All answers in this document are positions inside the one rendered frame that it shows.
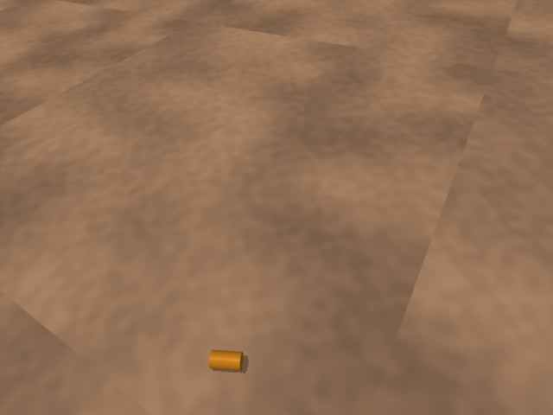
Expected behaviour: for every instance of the can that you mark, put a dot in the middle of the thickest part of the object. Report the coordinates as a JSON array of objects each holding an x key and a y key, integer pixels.
[{"x": 228, "y": 360}]

